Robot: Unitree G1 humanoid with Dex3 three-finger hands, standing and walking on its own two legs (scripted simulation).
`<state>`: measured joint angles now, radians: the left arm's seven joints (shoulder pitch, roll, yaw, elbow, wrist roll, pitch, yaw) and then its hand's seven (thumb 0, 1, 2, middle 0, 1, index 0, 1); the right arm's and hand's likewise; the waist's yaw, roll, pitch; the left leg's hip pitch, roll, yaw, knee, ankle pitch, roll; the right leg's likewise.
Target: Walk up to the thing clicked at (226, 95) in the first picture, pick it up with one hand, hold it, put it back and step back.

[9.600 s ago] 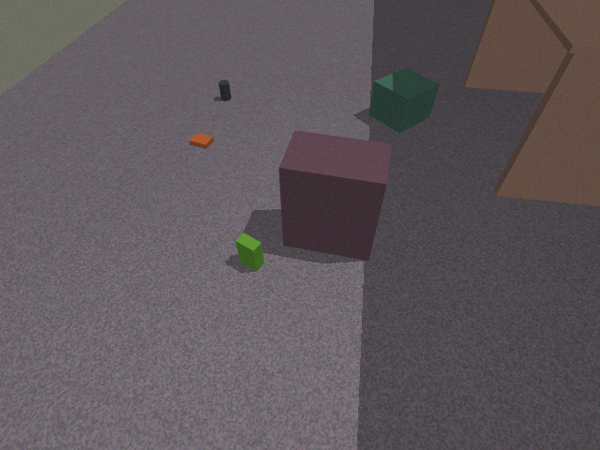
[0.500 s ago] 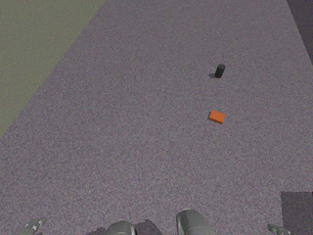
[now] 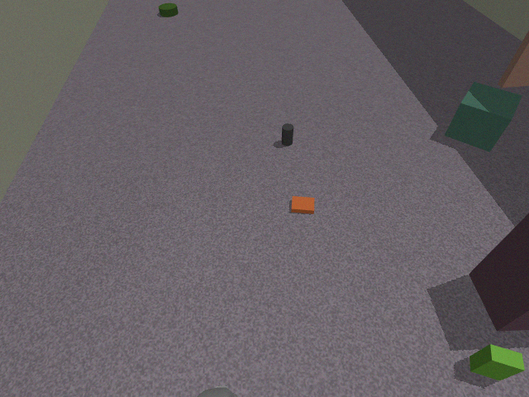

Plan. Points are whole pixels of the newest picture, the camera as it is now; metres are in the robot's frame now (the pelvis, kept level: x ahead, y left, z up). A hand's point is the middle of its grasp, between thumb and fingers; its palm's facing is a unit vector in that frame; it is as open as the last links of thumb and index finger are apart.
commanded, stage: walk up
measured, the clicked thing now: (287, 134) +1.55 -0.06 -0.69
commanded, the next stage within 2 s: stand in 1.08 s
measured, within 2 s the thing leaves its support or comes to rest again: neither
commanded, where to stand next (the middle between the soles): +0.09 -0.01 m, yaw -11 degrees
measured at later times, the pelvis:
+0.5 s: pelvis +0.03 -0.02 +0.00, yaw -9 degrees
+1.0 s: pelvis +0.04 +0.00 +0.03, yaw -13 degrees
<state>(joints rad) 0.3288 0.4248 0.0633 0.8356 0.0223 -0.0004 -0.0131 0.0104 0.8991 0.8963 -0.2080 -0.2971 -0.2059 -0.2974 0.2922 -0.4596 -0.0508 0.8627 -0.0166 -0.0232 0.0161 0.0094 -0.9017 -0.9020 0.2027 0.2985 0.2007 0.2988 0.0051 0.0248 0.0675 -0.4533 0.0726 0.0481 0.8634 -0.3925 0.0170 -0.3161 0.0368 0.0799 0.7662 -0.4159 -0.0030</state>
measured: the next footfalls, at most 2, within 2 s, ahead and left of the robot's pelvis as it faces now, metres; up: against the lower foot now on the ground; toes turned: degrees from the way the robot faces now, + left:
left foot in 0.02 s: +0.11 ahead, +0.12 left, +0.00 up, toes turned -7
right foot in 0.30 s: +0.10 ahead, -0.14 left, +0.00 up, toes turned -7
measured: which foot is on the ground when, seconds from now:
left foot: up 0.00-0.00, down 0.02-1.00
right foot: down 0.00-0.04, up 0.06-0.28, down 0.30-1.00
